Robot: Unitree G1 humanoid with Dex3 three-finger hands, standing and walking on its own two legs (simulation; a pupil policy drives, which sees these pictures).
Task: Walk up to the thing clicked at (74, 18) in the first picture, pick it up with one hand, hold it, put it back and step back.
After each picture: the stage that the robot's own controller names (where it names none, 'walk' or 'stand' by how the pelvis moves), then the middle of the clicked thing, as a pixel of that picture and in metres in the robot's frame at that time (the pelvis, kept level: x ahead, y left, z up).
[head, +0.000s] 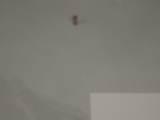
stand; (75, 20) +1.79 +0.05 -0.72
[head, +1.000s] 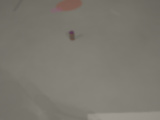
walk; (71, 35) +1.65 +0.22 -0.72
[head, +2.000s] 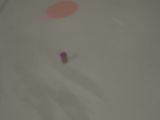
walk; (64, 57) +1.09 +0.25 -0.72
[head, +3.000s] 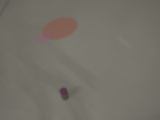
walk; (64, 93) +0.70 +0.21 -0.72
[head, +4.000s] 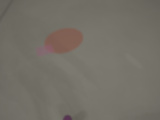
walk; out of the picture +0.46 +0.14 -0.72
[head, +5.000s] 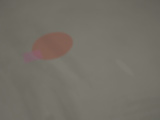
stand; out of the picture +0.37 +0.17 -0.71
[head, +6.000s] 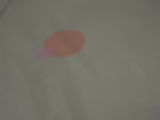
stand; out of the picture +0.34 +0.14 -0.71
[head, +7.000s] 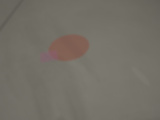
stand; out of the picture +0.36 +0.12 -0.72
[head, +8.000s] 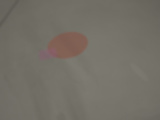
stand; out of the picture +0.38 +0.12 -0.73
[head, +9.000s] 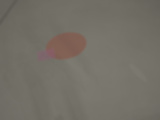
stand; out of the picture +0.36 +0.13 -0.73
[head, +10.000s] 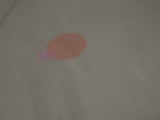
stand; out of the picture +0.36 +0.13 -0.73
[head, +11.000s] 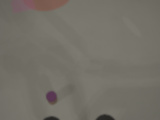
go down; (52, 98) +0.40 +0.14 -0.57
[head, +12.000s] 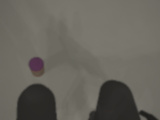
go down; (37, 67) +0.45 +0.17 -0.32
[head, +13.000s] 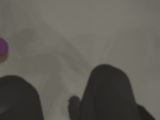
close in; out of the picture +0.44 +0.21 -0.24
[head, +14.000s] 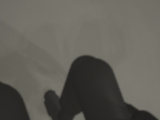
close; out of the picture +0.43 +0.23 -0.22
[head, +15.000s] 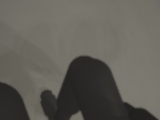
close; out of the picture +0.44 +0.24 -0.22
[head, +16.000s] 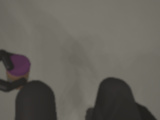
lift; (18, 73) +0.34 +0.21 -0.09
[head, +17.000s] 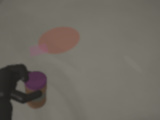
hold; (36, 90) +0.32 +0.15 +0.04
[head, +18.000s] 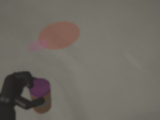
hold; (41, 96) +0.31 +0.15 -0.01
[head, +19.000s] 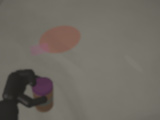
hold; (43, 95) +0.31 +0.14 +0.00
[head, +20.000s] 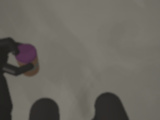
crouch; (28, 61) +0.42 +0.16 -0.08
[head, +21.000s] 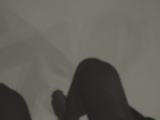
lower; out of the picture +0.44 +0.24 -0.23
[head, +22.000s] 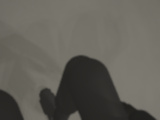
lower; out of the picture +0.45 +0.26 -0.23
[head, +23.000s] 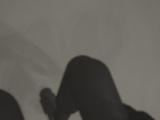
lower; out of the picture +0.45 +0.26 -0.23
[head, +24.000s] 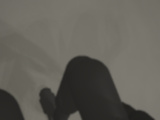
lower; out of the picture +0.45 +0.26 -0.23
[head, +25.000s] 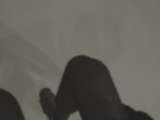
loosen; out of the picture +0.45 +0.26 -0.23
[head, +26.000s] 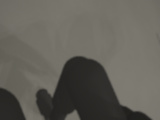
withdraw; out of the picture +0.44 +0.24 -0.24
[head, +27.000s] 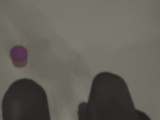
stand; (19, 57) +0.45 +0.20 -0.28
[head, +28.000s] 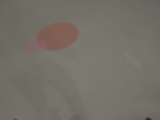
stand; out of the picture +0.39 +0.12 -0.64
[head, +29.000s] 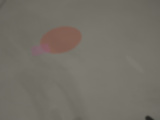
stand; out of the picture +0.39 +0.14 -0.67
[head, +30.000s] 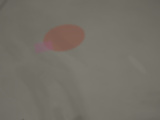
stand; out of the picture +0.39 +0.13 -0.67
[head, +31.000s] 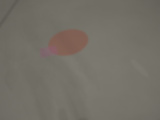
walk; out of the picture +0.40 +0.13 -0.72
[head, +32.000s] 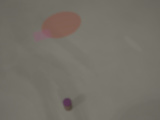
walk; (67, 104) +0.51 +0.16 -0.70
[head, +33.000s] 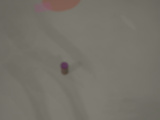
walk; (64, 68) +0.75 +0.12 -0.69
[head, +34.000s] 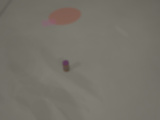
stand; (66, 66) +1.02 +0.19 -0.70
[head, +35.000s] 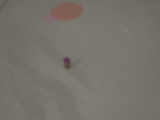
stand; (67, 63) +1.01 +0.13 -0.72
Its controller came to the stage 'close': yes
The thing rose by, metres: 0.71
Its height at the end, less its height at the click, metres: +0.00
